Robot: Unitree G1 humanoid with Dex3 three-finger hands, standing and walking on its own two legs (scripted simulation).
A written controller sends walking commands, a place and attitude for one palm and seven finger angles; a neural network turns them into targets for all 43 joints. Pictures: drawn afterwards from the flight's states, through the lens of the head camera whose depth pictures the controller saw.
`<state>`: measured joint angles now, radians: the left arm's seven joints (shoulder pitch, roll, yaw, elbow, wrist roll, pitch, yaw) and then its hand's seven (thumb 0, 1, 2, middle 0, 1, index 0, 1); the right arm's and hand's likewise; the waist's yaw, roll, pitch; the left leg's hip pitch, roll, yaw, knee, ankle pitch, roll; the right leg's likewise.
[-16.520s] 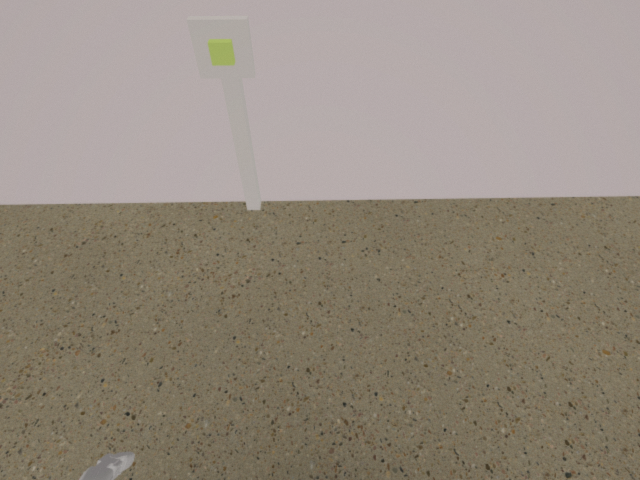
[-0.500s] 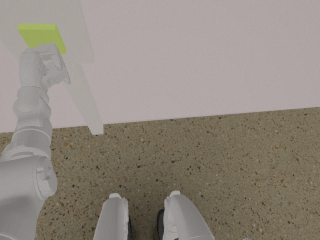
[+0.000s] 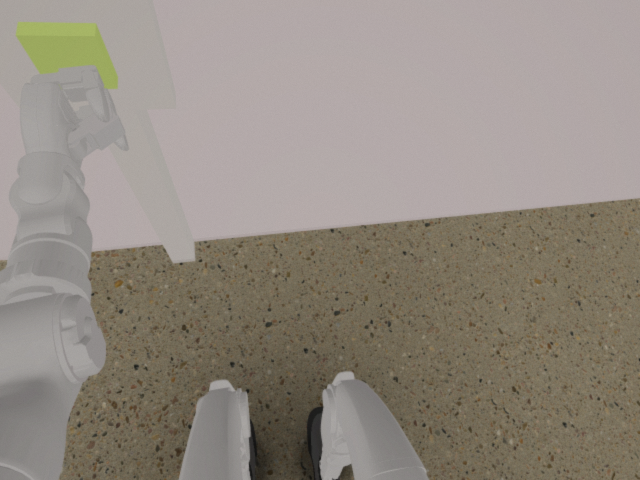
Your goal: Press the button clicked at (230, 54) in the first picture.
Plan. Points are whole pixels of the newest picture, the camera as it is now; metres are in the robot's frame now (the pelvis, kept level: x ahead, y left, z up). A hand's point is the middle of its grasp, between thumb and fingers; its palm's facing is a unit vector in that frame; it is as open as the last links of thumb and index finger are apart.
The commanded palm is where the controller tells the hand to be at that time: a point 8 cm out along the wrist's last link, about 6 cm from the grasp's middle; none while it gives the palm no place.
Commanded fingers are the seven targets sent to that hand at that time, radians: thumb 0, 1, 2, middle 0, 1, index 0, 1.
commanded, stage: pull the fist back off the button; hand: left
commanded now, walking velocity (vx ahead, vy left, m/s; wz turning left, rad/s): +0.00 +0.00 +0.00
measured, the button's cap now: (72, 52) +0.58 +0.23 +0.09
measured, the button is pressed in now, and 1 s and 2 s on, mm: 8 0 0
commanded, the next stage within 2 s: draw the hand back to the body in 0.82 s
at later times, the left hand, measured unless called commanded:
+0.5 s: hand (118, 149) +0.49 +0.19 +0.05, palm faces +0.08 -1.00 +0.00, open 3.1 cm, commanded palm +0.45 +0.23 +0.06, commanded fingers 0.00 0.90 0.90 -1.30 -1.50 -1.30 -1.50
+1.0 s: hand (112, 189) +0.43 +0.19 +0.06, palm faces +0.09 -1.00 -0.01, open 3.1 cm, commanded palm +0.39 +0.24 +0.08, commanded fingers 0.00 0.90 0.90 -1.30 -1.50 -1.30 -1.50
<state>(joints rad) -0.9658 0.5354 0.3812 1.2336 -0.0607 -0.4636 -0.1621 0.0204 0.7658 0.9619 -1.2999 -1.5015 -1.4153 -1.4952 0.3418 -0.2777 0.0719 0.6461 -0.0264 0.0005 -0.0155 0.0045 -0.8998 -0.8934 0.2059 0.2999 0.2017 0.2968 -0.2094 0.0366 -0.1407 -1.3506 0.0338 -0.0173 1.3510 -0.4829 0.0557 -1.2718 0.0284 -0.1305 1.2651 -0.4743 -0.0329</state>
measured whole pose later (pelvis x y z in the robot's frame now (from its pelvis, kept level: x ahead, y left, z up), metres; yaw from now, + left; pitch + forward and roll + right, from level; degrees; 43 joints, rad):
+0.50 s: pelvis +0.05 +0.01 +0.04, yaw +0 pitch +25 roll -4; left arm -0.53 0.31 0.29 0.86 -0.15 -0.51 -0.13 0.02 0.90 0.90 -1.30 -1.50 -1.30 -1.50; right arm 0.31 -0.25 0.01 0.59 0.00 0.08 0.02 0.01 -0.90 -0.89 0.20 0.30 0.20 0.30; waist -0.11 0.03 -0.17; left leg -1.11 0.03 0.04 1.21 -0.53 0.06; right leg -1.07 0.03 -0.07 1.15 -0.52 -0.01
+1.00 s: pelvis +0.05 -0.01 +0.03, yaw +1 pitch +22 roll -3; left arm -0.35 0.26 0.23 0.63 -0.19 -0.48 -0.15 0.02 0.90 0.90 -1.30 -1.50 -1.30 -1.50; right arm 0.19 -0.24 0.01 0.58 0.01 0.03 -0.02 0.01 -0.90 -0.89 0.20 0.30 0.20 0.30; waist -0.06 0.02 -0.15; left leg -1.08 0.02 0.01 1.23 -0.54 0.04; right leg -1.03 0.02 -0.09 1.18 -0.54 -0.04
